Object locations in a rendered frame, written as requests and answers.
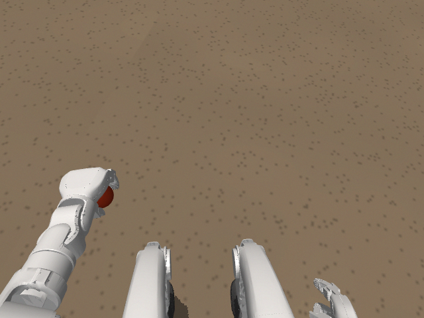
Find left robot hand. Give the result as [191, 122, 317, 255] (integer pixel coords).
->
[59, 167, 119, 219]

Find left robot arm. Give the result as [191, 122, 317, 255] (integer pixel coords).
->
[0, 195, 95, 318]

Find right robot hand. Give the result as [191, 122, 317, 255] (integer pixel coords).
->
[309, 278, 358, 318]

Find ball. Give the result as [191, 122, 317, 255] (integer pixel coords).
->
[97, 186, 114, 208]

